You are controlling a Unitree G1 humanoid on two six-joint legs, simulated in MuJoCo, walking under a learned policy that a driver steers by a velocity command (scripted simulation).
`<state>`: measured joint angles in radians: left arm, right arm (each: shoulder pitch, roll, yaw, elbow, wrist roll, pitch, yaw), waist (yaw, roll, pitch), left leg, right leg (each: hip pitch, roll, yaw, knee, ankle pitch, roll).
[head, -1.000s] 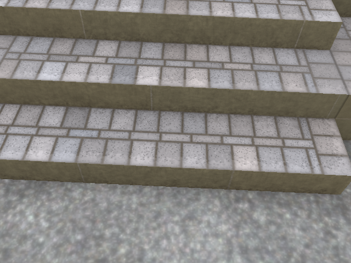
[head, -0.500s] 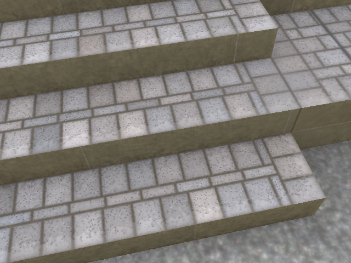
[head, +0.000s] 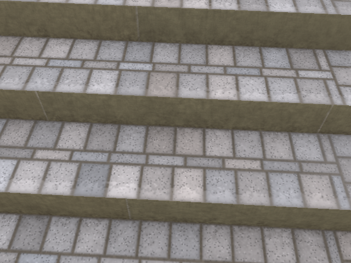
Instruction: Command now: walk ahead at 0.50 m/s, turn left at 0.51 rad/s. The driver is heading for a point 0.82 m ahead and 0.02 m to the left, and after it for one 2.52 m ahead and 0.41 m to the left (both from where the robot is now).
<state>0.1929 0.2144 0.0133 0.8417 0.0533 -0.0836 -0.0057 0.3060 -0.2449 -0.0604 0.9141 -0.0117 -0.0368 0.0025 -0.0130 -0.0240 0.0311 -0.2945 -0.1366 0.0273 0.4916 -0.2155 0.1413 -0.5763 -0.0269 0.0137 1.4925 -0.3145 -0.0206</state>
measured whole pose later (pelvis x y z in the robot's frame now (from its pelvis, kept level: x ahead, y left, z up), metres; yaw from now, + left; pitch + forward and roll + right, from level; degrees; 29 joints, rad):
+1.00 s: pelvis +0.57 +0.05 +0.19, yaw +13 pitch +4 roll +3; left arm 0.53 0.11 0.04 1.01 -0.02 -0.13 -0.01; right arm -0.05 -0.09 0.02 0.62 -0.02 -0.03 0.01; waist 0.06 -0.02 0.01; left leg -0.88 0.01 0.22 1.19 -0.38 0.15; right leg -0.11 -0.04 0.04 0.79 -0.15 -0.06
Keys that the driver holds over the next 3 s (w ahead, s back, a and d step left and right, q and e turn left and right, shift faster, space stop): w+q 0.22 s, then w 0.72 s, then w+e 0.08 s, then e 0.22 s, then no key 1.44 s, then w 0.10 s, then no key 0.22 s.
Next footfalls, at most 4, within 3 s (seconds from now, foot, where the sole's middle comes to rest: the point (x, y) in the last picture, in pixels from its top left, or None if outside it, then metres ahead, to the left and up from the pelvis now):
0.38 right None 0.40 -0.11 -0.62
0.94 left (133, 163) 0.71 0.16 -0.47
1.50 right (179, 79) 0.97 0.00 -0.32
2.06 left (123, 76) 0.98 0.20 -0.32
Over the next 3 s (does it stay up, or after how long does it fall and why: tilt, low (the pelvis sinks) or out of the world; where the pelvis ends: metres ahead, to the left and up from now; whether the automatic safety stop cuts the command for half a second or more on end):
stays up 0.99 0.11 0.46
